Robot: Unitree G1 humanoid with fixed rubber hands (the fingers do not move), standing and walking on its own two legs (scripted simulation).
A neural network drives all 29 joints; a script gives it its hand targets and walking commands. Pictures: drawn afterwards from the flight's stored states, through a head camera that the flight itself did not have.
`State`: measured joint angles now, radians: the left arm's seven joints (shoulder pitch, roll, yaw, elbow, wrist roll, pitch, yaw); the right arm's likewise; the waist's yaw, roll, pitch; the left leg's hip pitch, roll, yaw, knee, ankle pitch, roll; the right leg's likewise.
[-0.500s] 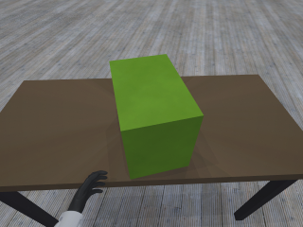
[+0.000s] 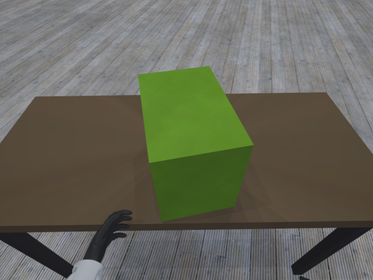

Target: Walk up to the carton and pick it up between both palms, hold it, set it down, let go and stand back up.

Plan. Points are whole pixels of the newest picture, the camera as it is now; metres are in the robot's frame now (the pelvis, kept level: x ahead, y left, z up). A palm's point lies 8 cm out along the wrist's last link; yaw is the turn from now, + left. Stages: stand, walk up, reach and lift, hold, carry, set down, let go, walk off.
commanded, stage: stand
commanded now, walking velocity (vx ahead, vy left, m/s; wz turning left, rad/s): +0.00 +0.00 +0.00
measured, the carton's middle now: (186, 140) +0.45 +0.04 +0.05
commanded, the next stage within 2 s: none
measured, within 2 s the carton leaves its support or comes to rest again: neither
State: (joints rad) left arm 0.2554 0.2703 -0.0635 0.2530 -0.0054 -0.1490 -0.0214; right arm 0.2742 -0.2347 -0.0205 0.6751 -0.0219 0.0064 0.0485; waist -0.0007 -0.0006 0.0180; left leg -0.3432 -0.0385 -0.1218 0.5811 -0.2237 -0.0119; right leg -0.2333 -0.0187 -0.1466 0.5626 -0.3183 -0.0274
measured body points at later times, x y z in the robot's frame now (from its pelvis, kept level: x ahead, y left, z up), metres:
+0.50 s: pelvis +0.01 -0.01 +0.00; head +0.02 +0.00 +0.45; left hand +0.21 +0.21 -0.01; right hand +0.14 -0.25 -0.11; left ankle +0.05 +0.12 -0.73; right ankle -0.01 -0.10 -0.73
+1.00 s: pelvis +0.01 -0.01 +0.00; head +0.02 +0.00 +0.45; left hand +0.21 +0.21 -0.01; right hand +0.15 -0.25 -0.11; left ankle +0.05 +0.12 -0.73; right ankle -0.01 -0.10 -0.73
